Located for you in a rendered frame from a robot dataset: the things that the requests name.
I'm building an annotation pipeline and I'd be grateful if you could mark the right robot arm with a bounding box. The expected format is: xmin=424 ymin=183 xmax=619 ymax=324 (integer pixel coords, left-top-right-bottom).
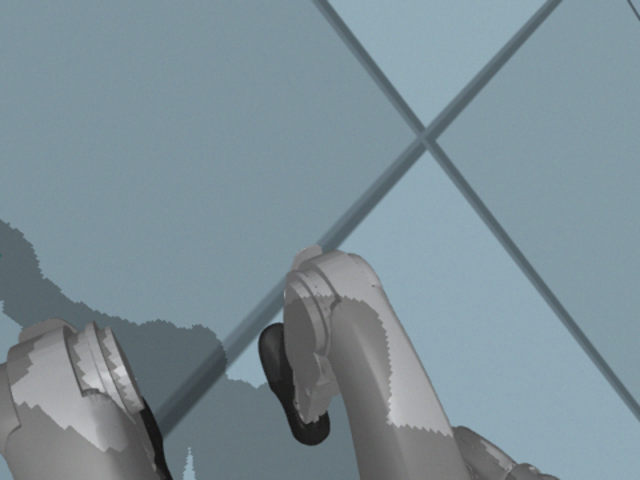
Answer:
xmin=505 ymin=463 xmax=560 ymax=480

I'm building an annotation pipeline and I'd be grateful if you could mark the right robot foot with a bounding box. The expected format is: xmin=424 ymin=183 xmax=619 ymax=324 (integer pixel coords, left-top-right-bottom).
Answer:
xmin=258 ymin=323 xmax=330 ymax=446

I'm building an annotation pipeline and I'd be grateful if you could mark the left robot foot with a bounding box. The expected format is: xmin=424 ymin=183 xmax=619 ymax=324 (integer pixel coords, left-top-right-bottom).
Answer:
xmin=139 ymin=397 xmax=173 ymax=480

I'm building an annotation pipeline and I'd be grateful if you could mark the right robot hand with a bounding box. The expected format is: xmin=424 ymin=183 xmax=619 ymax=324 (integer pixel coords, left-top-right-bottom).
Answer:
xmin=452 ymin=426 xmax=519 ymax=480

